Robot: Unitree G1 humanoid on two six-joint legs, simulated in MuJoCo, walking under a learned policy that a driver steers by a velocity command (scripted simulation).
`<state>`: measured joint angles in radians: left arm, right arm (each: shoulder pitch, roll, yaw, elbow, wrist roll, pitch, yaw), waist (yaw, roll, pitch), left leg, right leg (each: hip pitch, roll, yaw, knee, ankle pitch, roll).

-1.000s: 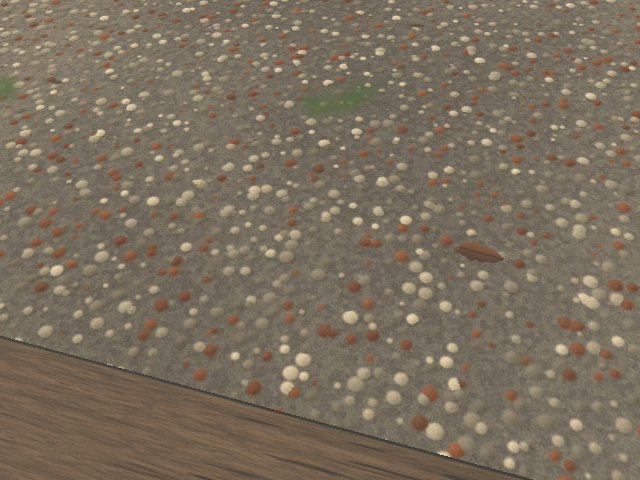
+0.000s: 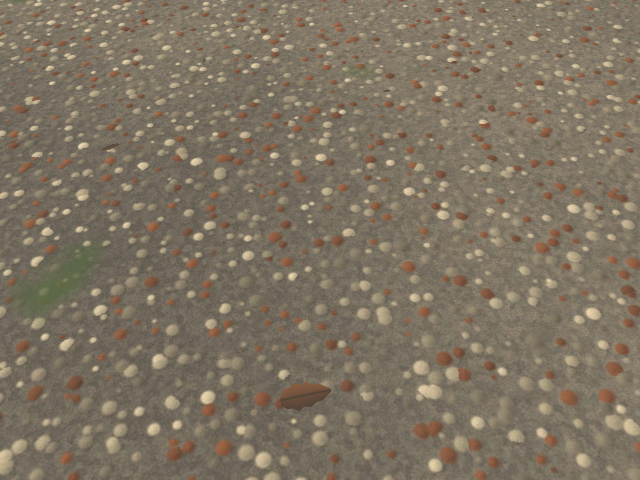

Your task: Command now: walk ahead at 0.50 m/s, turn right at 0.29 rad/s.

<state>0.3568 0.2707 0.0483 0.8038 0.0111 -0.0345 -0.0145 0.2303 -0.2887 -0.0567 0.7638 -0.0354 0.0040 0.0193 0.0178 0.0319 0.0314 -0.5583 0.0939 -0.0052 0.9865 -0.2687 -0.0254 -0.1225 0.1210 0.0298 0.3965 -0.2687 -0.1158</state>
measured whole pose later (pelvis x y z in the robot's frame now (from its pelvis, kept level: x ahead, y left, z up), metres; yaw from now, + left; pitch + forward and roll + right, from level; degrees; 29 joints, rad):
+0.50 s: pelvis +0.33 +0.08 -0.16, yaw -3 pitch +1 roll +1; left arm 0.39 0.27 0.03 0.96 0.01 -0.05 0.04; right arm 0.18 -0.22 -0.05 0.87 -0.04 -0.06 0.02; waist 0.05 -0.05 0.06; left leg -0.38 -0.03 0.06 0.58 -0.20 0.07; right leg -0.42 0.06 0.09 1.73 -0.55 -0.08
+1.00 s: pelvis +0.54 +0.04 -0.15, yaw -2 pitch -1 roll +1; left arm 0.16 0.19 0.00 0.97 0.01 -0.06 0.02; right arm 0.25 -0.21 -0.04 1.00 -0.02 0.01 -0.01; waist -0.02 0.03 0.08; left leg -0.36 0.00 -0.02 0.93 -0.46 0.01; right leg -0.31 0.04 -0.06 0.43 -0.11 -0.09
